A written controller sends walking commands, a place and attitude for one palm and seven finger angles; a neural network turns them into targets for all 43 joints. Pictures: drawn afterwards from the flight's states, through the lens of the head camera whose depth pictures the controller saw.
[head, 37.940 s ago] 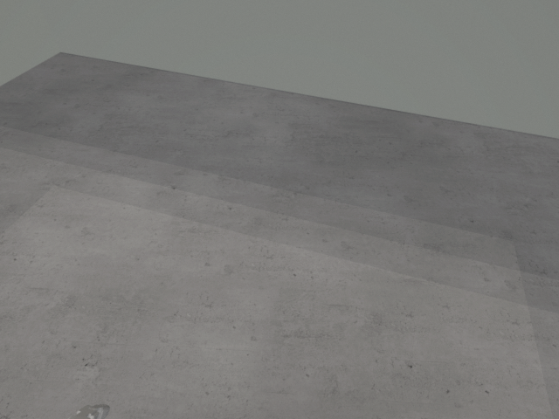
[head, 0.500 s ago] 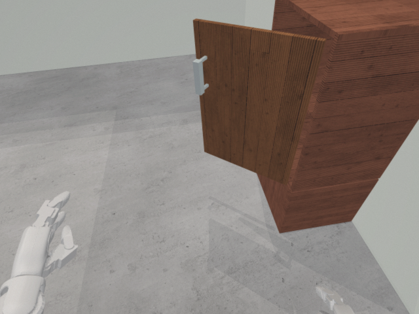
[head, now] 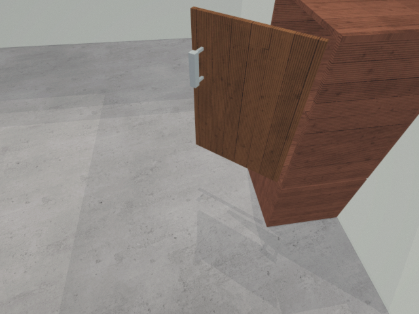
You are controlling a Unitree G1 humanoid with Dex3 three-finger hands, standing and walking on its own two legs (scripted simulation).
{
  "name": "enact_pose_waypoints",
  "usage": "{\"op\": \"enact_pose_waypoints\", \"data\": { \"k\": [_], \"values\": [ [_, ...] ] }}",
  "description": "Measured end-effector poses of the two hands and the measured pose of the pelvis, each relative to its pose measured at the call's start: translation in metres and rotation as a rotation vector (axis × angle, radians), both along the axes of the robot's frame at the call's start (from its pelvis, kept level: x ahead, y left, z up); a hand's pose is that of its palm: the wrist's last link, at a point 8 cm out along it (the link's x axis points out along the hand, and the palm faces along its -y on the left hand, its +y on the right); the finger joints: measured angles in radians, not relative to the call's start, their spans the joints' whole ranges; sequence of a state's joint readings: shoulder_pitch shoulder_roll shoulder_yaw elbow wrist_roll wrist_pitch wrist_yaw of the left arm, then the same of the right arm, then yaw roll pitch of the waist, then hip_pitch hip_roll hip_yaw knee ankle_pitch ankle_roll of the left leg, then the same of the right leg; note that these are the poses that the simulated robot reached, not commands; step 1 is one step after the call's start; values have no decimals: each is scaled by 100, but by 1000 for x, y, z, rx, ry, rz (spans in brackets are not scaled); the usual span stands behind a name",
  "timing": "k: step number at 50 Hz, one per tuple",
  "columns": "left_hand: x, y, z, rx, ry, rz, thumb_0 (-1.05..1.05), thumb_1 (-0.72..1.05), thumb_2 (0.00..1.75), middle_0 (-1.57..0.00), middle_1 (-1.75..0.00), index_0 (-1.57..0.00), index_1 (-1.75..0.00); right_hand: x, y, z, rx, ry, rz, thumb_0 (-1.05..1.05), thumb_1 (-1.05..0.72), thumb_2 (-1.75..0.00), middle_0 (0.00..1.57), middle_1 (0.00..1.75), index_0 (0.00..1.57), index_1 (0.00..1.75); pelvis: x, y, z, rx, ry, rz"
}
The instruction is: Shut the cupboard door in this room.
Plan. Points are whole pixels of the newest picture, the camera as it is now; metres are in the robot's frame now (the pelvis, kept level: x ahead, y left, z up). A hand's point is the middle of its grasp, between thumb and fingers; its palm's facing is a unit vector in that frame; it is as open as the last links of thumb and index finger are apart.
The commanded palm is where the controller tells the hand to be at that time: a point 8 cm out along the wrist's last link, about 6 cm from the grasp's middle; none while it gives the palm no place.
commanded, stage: let the arm hang, fingers relaxed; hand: left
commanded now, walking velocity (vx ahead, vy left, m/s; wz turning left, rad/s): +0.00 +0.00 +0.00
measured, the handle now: (197, 67) +0.86 +0.08 +0.03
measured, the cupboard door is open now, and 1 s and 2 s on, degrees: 49 49 49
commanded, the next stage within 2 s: look to check the result in 0.50 s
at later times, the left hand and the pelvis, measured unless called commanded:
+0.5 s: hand out of the picture -0.03 +0.14 -0.18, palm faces +0.04 -0.99 -0.11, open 7.4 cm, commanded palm none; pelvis +0.01 +0.00 +0.00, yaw -1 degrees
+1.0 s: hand out of the picture -0.03 +0.16 -0.18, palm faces +0.03 -0.99 -0.16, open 7.4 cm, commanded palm none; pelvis +0.02 +0.01 +0.00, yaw -1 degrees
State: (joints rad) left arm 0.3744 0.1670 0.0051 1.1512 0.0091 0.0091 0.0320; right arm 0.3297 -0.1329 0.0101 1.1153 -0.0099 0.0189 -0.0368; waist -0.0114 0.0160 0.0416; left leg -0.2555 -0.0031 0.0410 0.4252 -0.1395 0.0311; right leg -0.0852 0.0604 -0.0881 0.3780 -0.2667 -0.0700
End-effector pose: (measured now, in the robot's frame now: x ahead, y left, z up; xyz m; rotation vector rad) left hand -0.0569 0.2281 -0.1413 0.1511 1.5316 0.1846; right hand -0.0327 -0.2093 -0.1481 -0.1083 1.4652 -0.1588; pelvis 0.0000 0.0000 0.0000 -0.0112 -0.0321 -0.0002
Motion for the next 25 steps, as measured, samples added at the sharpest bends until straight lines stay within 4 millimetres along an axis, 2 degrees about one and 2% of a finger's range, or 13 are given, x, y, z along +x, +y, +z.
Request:
{"op": "enact_pose_waypoints", "data": {
  "k": [6,15,20,25],
  "values": [
    [-4,-15,-1,-26,4,10,0,91,90,-20,-30,-20,-30,5,15,-5,39,-10,-8,0,-91,-90,20,29,19,30,3,1,1,5,-6,-6],
    [13,-41,-9,-91,-51,12,0,90,90,-20,-30,-20,-30,8,18,-3,30,-21,-17,1,-91,-90,20,29,20,30,7,2,1,10,-10,-10],
    [19,-46,-11,-106,-62,9,0,90,90,-20,-30,-20,-30,5,16,-1,18,-16,-23,0,-91,-90,20,29,19,30,8,2,1,11,-9,-11],
    [19,-41,-11,-98,-53,7,0,90,90,-20,-30,-20,-30,2,15,0,13,-1,-29,0,-91,-90,20,29,19,30,10,2,1,10,-5,-12]
  ]
}}
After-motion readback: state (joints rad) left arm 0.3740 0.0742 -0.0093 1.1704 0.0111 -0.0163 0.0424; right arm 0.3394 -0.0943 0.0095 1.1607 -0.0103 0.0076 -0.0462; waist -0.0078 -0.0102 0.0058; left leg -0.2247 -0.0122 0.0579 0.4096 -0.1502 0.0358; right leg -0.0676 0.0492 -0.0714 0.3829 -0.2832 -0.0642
